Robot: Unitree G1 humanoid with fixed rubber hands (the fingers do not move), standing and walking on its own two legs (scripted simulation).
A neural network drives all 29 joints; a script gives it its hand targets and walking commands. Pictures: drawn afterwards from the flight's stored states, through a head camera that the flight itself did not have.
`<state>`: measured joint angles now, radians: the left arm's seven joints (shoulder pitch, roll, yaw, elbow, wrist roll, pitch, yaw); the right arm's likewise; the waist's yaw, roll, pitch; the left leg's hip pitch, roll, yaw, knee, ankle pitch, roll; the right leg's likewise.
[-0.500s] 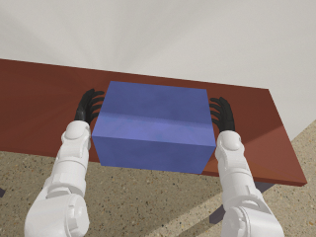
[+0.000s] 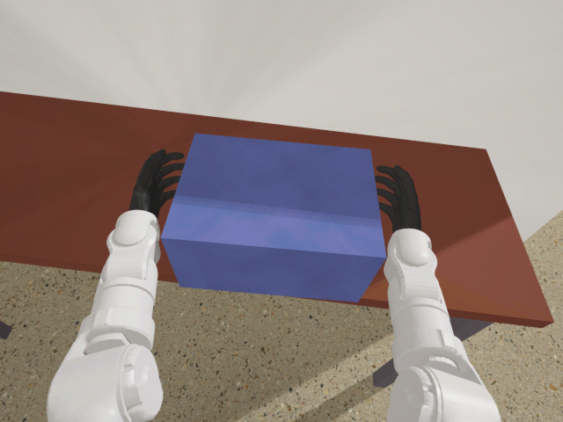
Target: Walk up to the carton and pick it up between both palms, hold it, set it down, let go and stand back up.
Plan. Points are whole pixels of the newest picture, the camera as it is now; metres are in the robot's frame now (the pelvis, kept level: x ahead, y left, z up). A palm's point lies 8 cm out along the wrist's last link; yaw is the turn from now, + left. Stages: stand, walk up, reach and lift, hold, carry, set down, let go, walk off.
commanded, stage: set down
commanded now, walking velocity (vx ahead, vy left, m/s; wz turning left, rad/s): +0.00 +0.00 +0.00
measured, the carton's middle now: (276, 217) +0.43 +0.02 +0.03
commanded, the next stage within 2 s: let go in 0.16 s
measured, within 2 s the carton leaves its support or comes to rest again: neither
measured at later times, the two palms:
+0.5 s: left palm (153, 208) +0.43 +0.21 +0.03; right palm (397, 219) +0.43 -0.17 +0.04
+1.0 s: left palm (103, 216) +0.38 +0.26 +0.07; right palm (448, 233) +0.38 -0.22 +0.08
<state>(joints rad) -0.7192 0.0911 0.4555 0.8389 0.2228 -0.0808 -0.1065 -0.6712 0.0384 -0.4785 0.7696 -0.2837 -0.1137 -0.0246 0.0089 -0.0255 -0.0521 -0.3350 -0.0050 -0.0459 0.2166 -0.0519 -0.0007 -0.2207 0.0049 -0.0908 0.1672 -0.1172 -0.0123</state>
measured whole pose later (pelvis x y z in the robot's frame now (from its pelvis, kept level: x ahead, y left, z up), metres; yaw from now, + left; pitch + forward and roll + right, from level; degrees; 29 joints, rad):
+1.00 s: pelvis +0.00 +0.00 +0.00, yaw -5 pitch +12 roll -1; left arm -0.52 0.39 0.13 0.62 -0.23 0.20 -0.02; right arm -0.61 -0.31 0.01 0.83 0.29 0.06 -0.02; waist 0.05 -0.04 -0.15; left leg -0.41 0.04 0.03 0.32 -0.11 0.00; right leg -0.30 0.04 -0.02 0.23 -0.12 -0.02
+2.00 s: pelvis +0.06 +0.01 -0.02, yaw -6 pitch +4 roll +0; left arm 0.23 0.31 0.10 0.42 0.03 -0.14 0.00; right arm 0.18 -0.28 -0.03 0.38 -0.03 -0.15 0.04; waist 0.03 0.03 -0.29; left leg -0.23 0.01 0.07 0.49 -0.33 0.01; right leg -0.16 -0.01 0.01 0.44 -0.36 0.01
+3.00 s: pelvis +0.03 +0.00 -0.02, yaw -8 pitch +1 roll +0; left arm 0.34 0.17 -0.01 0.72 0.04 0.03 -0.02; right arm 0.05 -0.21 -0.03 0.31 -0.01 -0.11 -0.03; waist 0.02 -0.04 -0.03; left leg -0.26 0.05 0.10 0.58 -0.34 0.00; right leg -0.21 0.02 0.04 0.56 -0.37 0.01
